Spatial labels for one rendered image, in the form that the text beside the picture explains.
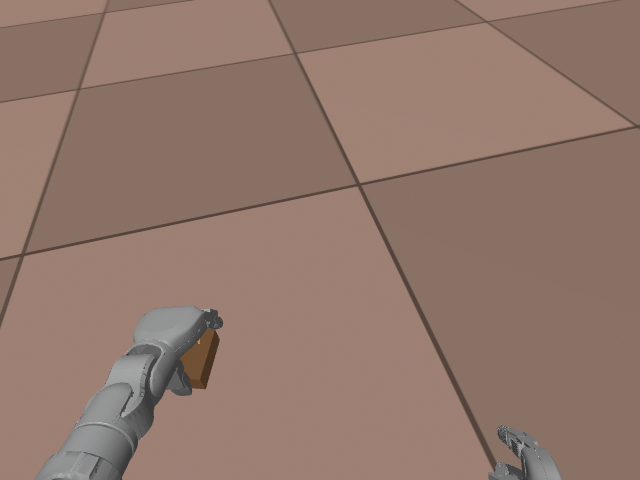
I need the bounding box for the left robot arm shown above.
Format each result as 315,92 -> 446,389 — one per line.
34,339 -> 177,480

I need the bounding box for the right robot hand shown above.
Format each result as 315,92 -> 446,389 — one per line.
488,426 -> 563,480

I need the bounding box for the small box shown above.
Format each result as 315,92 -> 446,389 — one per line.
180,329 -> 220,389

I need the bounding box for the left robot hand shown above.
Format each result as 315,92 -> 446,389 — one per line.
133,306 -> 223,396

